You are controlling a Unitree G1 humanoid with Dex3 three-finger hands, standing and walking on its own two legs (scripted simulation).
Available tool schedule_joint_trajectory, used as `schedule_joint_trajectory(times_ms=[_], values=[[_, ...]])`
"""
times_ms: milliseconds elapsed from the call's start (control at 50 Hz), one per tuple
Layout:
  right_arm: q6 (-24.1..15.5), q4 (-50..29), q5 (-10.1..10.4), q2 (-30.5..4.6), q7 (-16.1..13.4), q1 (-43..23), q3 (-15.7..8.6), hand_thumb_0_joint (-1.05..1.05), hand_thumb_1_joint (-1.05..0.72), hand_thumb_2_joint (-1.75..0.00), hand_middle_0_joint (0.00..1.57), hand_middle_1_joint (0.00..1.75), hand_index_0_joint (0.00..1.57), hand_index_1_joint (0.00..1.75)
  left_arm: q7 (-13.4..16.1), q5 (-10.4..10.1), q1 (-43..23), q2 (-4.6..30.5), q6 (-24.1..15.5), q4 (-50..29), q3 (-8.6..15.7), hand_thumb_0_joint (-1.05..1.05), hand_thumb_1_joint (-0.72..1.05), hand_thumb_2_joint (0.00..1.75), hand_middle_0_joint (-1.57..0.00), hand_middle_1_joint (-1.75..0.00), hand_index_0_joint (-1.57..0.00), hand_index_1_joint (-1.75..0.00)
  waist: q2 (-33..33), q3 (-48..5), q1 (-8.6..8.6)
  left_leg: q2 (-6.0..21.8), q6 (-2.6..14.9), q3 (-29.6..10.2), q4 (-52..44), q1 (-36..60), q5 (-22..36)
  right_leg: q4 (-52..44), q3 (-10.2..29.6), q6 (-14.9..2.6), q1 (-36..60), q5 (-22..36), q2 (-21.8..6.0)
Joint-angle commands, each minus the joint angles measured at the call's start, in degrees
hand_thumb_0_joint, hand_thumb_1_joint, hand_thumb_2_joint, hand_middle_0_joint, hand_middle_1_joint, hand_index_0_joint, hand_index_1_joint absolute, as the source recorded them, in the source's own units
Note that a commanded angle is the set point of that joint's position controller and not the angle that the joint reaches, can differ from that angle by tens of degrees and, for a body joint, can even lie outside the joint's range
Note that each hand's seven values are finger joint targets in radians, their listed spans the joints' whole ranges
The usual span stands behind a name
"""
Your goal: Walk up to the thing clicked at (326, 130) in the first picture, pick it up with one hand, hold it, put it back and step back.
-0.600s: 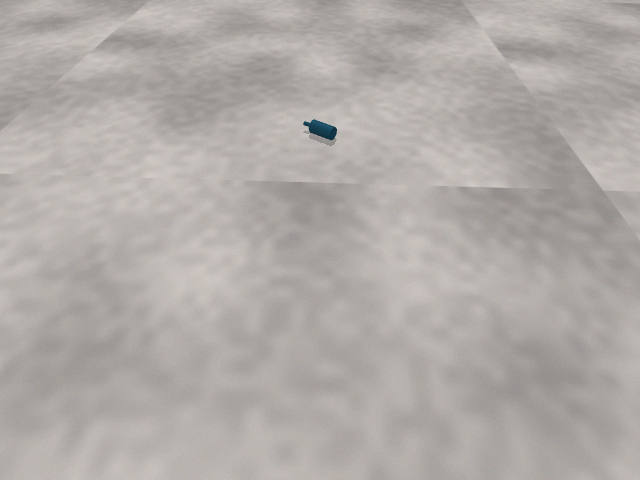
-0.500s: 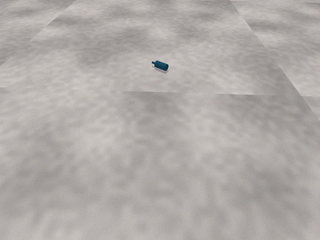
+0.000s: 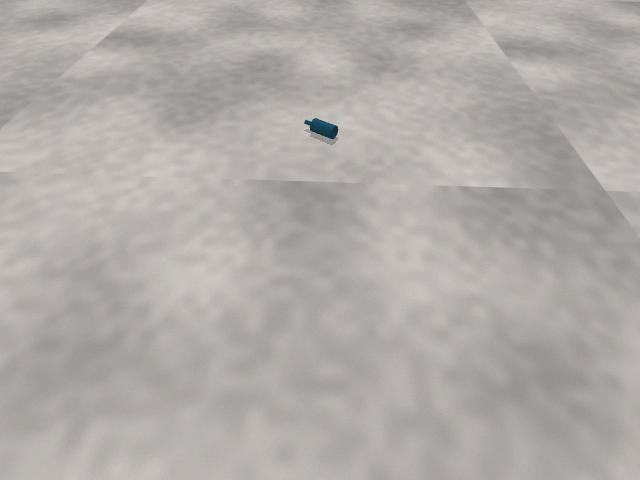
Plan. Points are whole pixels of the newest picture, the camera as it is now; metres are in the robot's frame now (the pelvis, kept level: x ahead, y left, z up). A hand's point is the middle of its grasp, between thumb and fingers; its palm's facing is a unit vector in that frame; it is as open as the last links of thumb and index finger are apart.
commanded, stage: stand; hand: left
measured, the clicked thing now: (319, 127) +2.18 +0.06 -0.74
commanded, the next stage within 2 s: walk up in 0.52 s
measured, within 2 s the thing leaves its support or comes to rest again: neither
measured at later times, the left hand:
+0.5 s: hand out of the picture +0.08 +0.25 -0.16, palm faces -0.03 -0.94 -0.34, open 7.4 cm
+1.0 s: hand (187, 411) +0.29 +0.21 -0.13, palm faces -0.18 -0.87 -0.46, open 7.4 cm
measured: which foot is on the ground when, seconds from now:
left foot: down 0.00-0.92, up 0.94-1.00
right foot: down 0.00-0.66, up 0.68-0.86, down 0.88-1.00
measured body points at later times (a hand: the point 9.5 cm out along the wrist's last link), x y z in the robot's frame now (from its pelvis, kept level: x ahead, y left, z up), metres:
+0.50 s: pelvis +0.00 +0.00 +0.00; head +0.01 +0.00 +0.45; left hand +0.08 +0.30 -0.13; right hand +0.08 -0.30 -0.13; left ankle +0.00 +0.12 -0.75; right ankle +0.00 -0.12 -0.75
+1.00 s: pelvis +0.14 -0.06 -0.03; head +0.13 -0.09 +0.42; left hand +0.30 +0.26 -0.10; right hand +0.12 -0.40 -0.16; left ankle +0.06 +0.10 -0.69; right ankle +0.13 -0.18 -0.75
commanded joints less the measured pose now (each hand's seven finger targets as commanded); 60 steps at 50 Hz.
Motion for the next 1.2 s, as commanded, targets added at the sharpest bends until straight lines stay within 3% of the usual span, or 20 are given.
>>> schedule_joint_trajectory(times_ms=[0,480,500,540,580,600,620,640,660,680,820,860,880,900,920,940,1000,1020,1120,1180], values=[[-1.15,-3.25,0.33,-12.37,-0.57,-2.41,-2.56,0.0,-0.9,-0.9,0.2,0.3,0.2,0.3,1.05,-0.23,-1.99,11.98,-1.43,-3.36,2.04,0.0,0.9,0.9,-0.2,-0.3,-0.2,-0.3,-0.23,-4.93,0.12,7.12,1.78,-5.64,-2.68,1.4,8.99,-2.73,5.52,-1.89,0.67,7.6,-7.07],[-1.1,-3.3,0.23,-12.37,-0.57,-2.28,-2.68,0.0,-0.9,-0.9,0.2,0.3,0.2,0.3,1.18,-0.18,-2.01,12.25,-1.42,-3.48,2.06,0.0,0.9,0.9,-0.2,-0.3,-0.2,-0.3,-0.19,-4.54,0.03,7.12,1.57,-5.58,-2.95,1.1,9.74,-3.09,5.15,-1.72,1.4,8.5,-7.11],[-2.34,-10.26,-1.49,-20.39,1.17,-2.99,-7.69,0.0,-0.9,-0.9,0.2,0.3,0.2,0.3,-0.78,0.24,4.01,20.13,-2.0,-7.27,6.12,0.0,0.9,0.9,-0.2,-0.3,-0.2,-0.3,1.98,-10.22,0.12,7.0,4.53,-3.45,5.6,4.13,-23.7,1.07,11.31,-4.69,-5.13,-20.52,-6.43],[-2.23,-10.97,-1.81,-18.52,2.61,-4.08,-7.73,0.0,-0.9,-0.9,0.2,0.3,0.2,0.3,-1.94,0.62,-0.15,18.88,-2.04,-8.12,5.88,0.0,0.9,0.9,-0.2,-0.3,-0.2,-0.3,1.05,-0.64,-1.39,6.25,4.79,-4.36,7.09,-1.34,-31.62,-0.66,15.89,-5.57,-19.43,-31.52,-7.94],[-2.41,-11.29,-1.45,-16.66,3.14,-0.4,-8.16,0.0,-0.9,-0.9,0.2,0.3,0.2,0.3,-2.37,0.68,-3.73,16.88,-2.9,-10.38,6.0,0.0,0.9,0.9,-0.2,-0.3,-0.2,-0.3,-0.96,0.92,-3.57,8.4,6.17,-6.82,5.04,-1.16,-28.34,1.49,16.0,-4.82,-22.78,-26.85,-7.75],[-2.72,-11.08,-1.32,-17.12,3.12,1.67,-8.73,0.0,-0.9,-0.9,0.2,0.3,0.2,0.3,-2.51,0.61,-4.77,15.74,-3.15,-11.01,5.8,0.0,0.9,0.9,-0.2,-0.3,-0.2,-0.3,-0.94,0.14,-4.71,10.07,7.23,-8.23,1.55,6.16,-26.22,4.63,11.37,-2.5,-27.18,-20.17,-4.68],[-3.0,-10.57,-1.39,-18.43,3.01,5.45,-9.71,0.0,-0.9,-0.9,0.2,0.3,0.2,0.3,-2.54,0.47,-6.18,14.23,-3.19,-12.0,5.34,0.0,0.9,0.9,-0.2,-0.3,-0.2,-0.3,3.1,-2.9,-6.79,13.92,9.67,-11.53,-5.0,18.05,-26.7,11.14,1.76,0.74,-33.63,-13.17,0.09],[-3.25,-10.98,-1.66,-19.96,2.85,6.73,-10.45,0.0,-0.9,-0.9,0.2,0.3,0.2,0.3,-2.45,0.76,-7.93,13.43,-3.27,-13.28,5.05,0.0,0.9,0.9,-0.2,-0.3,-0.2,-0.3,10.6,-2.64,-8.52,22.64,12.7,-20.74,-9.23,20.2,-24.31,25.5,-0.36,-0.96,-39.88,-16.21,-0.22],[-3.24,-12.62,-1.67,-20.78,3.06,5.78,-10.78,0.0,-0.9,-0.9,0.2,0.3,0.2,0.3,-2.49,0.84,-7.99,14.58,-3.43,-14.33,4.91,0.0,0.9,0.9,-0.2,-0.3,-0.2,-0.3,6.8,-1.58,-7.55,26.71,14.67,-22.07,-11.6,17.67,-24.18,26.87,0.03,-0.7,-39.49,-18.92,-3.7],[-3.24,-13.91,-1.77,-21.03,3.37,3.18,-10.75,0.0,-0.9,-0.9,0.2,0.3,0.2,0.3,-2.82,0.74,-6.48,15.53,-3.45,-14.14,4.8,0.0,0.9,0.9,-0.2,-0.3,-0.2,-0.3,5.48,-0.72,-5.46,27.16,15.26,-21.85,-12.77,13.73,-26.75,27.42,1.7,-0.73,-36.17,-18.15,-5.73],[-3.15,-17.0,-2.24,-18.6,4.98,-4.11,-9.9,0.0,-0.9,-0.9,0.2,0.3,0.2,0.3,-4.06,-0.54,6.41,16.3,-3.76,-10.01,6.06,0.0,0.9,0.9,-0.2,-0.3,-0.2,-0.3,6.76,-0.82,1.61,13.48,9.64,3.88,-2.19,-2.44,-21.04,17.15,-6.32,-1.45,-9.72,-4.07,-4.6],[-2.7,-17.74,-1.77,-17.31,5.2,-5.67,-9.19,0.0,-0.9,-0.9,0.2,0.3,0.2,0.3,-2.86,-0.13,15.82,18.11,-4.29,-7.41,7.32,0.0,0.9,0.9,-0.2,-0.3,-0.2,-0.3,-1.98,-4.84,7.43,8.74,7.14,10.56,16.39,-14.97,-12.08,11.77,-9.8,-2.56,10.63,-1.46,-0.91],[-2.8,-18.47,-1.62,-15.04,5.48,-3.92,-8.13,0.0,-0.9,-0.9,0.2,0.3,0.2,0.3,-1.62,0.27,24.5,22.83,-4.69,-5.58,9.29,0.0,0.9,0.9,-0.2,-0.3,-0.2,-0.3,-14.13,-9.9,11.44,3.62,4.83,12.01,36.93,-24.08,-11.07,6.65,-0.02,-4.64,22.38,-12.01,-4.17],[-2.73,-20.44,-1.26,-11.24,5.77,-4.02,-6.57,0.0,-0.9,-0.9,0.2,0.3,0.2,0.3,-0.46,0.5,26.43,27.34,-4.81,-6.56,10.6,0.0,0.9,0.9,-0.2,-0.3,-0.2,-0.3,-23.55,-6.67,11.18,-1.17,2.21,7.24,48.21,-38.34,-25.26,-3.84,25.16,-7.16,23.59,-26.84,-16.56],[-2.73,-21.03,-0.97,-16.43,5.45,-4.49,-7.53,0.0,-0.9,-0.9,0.2,0.3,0.2,0.3,-0.46,-0.04,22.39,28.78,-4.77,-9.1,10.08,0.0,0.9,0.9,-0.2,-0.3,-0.2,-0.3,-14.17,-5.45,8.93,0.62,0.82,-1.3,50.28,-38.68,-21.97,-10.67,42.78,-13.86,18.47,-29.22,-24.19],[-2.97,-20.15,-1.25,-18.28,5.34,-6.69,-7.87,0.0,-0.9,-0.9,0.2,0.3,0.2,0.3,-0.27,-0.84,17.48,28.59,-4.75,-10.32,9.74,0.0,0.9,0.9,-0.2,-0.3,-0.2,-0.3,-7.63,0.08,7.48,4.89,0.44,-3.68,50.49,-37.91,-18.23,-11.48,43.12,-16.08,11.0,-27.0,-25.48],[-2.5,-16.88,-0.11,-17.53,5.86,-1.8,-7.62,0.0,-0.9,-0.9,0.2,0.3,0.2,0.3,0.83,-1.62,8.41,23.1,-5.74,-13.79,7.81,0.0,0.9,0.9,-0.2,-0.3,-0.2,-0.3,-3.88,2.21,1.29,9.09,1.04,-4.92,45.61,-32.79,-7.41,-8.18,20.06,-10.96,4.52,-10.92,-17.25],[-2.0,-16.21,-0.15,-17.03,6.1,0.29,-7.73,0.0,-0.9,-0.9,0.2,0.3,0.2,0.3,0.84,-1.78,8.06,21.77,-6.08,-13.81,7.32,0.0,0.9,0.9,-0.2,-0.3,-0.2,-0.3,-4.5,2.9,0.08,9.29,0.89,-4.69,42.55,-29.42,-5.12,-8.55,16.36,-9.85,0.69,-9.0,-15.39],[-0.22,-19.1,-1.08,-16.15,8.06,-2.28,-8.53,0.0,-0.9,-0.9,0.2,0.3,0.2,0.3,0.63,-1.17,6.91,22.48,-8.06,-15.65,7.2,0.0,0.9,0.9,-0.2,-0.3,-0.2,-0.3,-6.69,5.73,-0.79,9.44,-1.6,-1.93,29.38,-25.9,2.33,-11.73,6.45,-10.69,-8.28,-9.48,-11.57],[-0.73,-21.45,-1.27,-15.15,8.84,-8.25,-8.57,0.0,-0.9,-0.9,0.2,0.3,0.2,0.3,0.55,-1.03,9.65,22.78,-8.16,-15.06,7.25,0.0,0.9,0.9,-0.2,-0.3,-0.2,-0.3,-5.58,5.22,1.0,8.75,-1.13,0.01,18.84,-19.38,8.29,-9.21,2.2,-8.98,-10.61,-2.86,-9.73]])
